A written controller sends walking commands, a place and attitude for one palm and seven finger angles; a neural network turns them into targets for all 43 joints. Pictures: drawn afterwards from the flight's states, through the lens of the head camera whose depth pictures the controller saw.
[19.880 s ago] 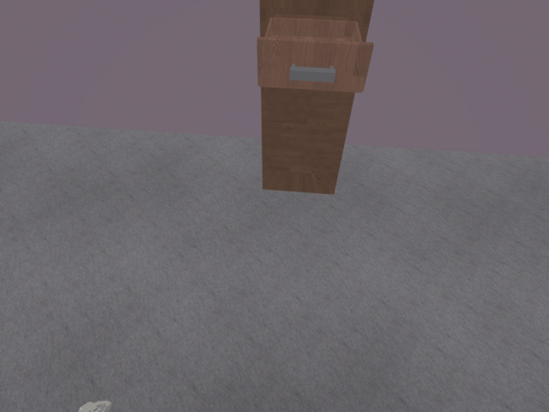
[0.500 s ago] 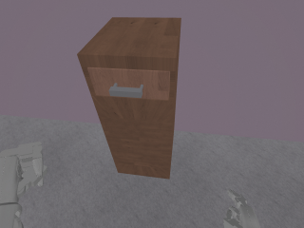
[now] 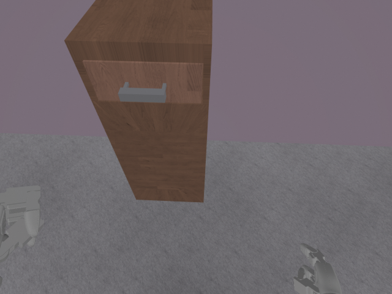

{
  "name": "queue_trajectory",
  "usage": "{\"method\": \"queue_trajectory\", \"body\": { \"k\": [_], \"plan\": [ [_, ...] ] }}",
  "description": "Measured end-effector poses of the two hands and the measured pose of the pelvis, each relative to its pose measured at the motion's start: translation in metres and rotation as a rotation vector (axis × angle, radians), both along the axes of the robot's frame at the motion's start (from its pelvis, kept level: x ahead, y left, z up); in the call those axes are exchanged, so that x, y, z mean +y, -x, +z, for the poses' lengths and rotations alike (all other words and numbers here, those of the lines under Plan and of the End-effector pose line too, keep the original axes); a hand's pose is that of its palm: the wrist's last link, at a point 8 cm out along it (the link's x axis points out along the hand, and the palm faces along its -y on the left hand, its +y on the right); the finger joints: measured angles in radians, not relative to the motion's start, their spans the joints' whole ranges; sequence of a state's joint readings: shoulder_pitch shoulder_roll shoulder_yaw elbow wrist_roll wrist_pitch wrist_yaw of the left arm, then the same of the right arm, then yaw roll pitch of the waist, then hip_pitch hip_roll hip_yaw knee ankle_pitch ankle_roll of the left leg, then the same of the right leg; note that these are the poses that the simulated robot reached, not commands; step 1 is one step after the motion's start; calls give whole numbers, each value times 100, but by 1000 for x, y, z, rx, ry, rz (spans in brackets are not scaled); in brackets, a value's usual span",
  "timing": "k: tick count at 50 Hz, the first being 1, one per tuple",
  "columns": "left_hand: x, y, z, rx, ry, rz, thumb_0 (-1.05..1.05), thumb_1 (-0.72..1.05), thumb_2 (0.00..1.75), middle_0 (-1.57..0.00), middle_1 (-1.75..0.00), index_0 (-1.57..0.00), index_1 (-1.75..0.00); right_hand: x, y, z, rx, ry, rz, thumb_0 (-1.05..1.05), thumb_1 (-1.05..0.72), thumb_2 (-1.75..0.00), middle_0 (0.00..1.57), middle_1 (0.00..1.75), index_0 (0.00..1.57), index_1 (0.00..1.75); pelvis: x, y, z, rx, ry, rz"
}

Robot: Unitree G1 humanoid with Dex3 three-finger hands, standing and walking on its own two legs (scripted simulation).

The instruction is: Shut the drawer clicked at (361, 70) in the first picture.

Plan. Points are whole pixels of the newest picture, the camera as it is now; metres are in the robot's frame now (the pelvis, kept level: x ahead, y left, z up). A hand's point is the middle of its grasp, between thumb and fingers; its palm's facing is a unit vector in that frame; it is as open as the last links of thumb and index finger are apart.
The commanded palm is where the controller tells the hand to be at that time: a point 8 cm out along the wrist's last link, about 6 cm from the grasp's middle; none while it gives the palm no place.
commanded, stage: step back with the hand held close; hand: left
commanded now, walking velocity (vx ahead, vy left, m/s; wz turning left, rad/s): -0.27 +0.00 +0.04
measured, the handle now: (144, 90) +0.63 +0.19 +0.03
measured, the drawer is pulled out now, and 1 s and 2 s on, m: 0.00 0.00 0.00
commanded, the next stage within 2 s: stop stepping back and stand still in 0.98 s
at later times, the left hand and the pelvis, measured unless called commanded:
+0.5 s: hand out of the picture +0.11 +0.24 +0.16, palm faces +0.39 -0.81 -0.44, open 3.3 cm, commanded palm +0.04 +0.29 +0.17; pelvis -0.08 +0.00 -0.02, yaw +1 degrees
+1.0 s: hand out of the picture +0.04 +0.25 +0.16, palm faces +0.32 -0.81 -0.48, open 3.3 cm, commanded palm -0.03 +0.28 +0.17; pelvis -0.16 +0.00 +0.00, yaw +1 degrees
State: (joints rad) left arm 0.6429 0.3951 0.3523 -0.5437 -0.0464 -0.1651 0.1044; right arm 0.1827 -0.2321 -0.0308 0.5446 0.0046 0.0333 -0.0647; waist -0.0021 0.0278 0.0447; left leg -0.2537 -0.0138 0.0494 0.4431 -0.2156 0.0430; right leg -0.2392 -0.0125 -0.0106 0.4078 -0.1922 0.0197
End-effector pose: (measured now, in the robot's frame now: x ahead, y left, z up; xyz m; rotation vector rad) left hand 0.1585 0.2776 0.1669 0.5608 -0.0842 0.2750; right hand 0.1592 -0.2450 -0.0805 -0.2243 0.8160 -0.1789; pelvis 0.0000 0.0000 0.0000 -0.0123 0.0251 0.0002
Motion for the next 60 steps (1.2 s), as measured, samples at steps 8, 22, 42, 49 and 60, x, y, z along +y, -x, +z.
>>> {"method": "queue_trajectory", "body": {
  "k": [8, 22, 42, 49, 60],
  "plan": [
    [8, 32, 9, -93, -24, 12, 1, 89, 90, -140, -160, -141, -160, 14, 11, 7, -76, -4, 28, 1, -91, -90, 20, 30, 20, 30, 5, 26, -5, -15, 0, 3],
    [2, 84, 4, -206, 5, 20, 1, 89, 90, -140, -160, -141, -160, 15, 65, 1, -89, 30, 75, 1, -91, -90, 20, 30, 20, 30, 3, 72, -15, -24, 22, 19],
    [-6, 140, 5, -188, -20, -29, 1, 89, 90, -140, -160, -141, -160, 10, 111, -5, -24, 25, 83, 1, -91, -90, 20, 30, 20, 30, -7, 120, -13, 37, 34, 54],
    [13, 153, 11, -191, -35, -54, 1, 89, 90, -140, -160, -141, -160, 25, 118, 21, -122, 39, 101, 1, -91, -90, 20, 30, 20, 30, 1, 155, -5, 23, 21, 21],
    [-15, 224, 12, -165, 1, -84, 1, 89, 90, -140, -160, -141, -160, 19, 207, 19, -174, -19, 81, 1, -91, -90, 20, 30, 20, 30, -11, 227, -9, 24, 19, -25]
  ]
}}
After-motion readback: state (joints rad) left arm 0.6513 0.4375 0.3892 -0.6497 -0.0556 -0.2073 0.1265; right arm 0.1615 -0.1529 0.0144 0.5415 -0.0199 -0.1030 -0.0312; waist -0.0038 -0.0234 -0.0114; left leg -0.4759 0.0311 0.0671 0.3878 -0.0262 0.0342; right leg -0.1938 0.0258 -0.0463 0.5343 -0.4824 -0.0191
